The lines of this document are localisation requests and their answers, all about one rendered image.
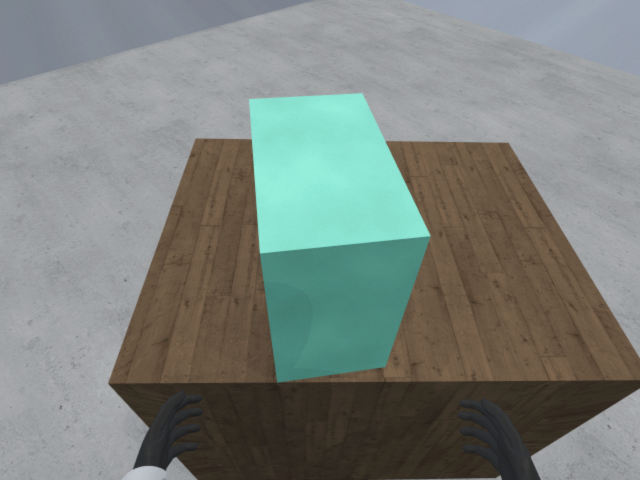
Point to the robot left hand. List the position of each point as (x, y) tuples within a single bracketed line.
[(156, 447)]

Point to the carton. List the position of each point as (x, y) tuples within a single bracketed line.
[(341, 239)]

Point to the pedestal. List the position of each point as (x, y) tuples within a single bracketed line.
[(502, 308)]

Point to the robot right hand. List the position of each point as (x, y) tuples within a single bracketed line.
[(508, 454)]

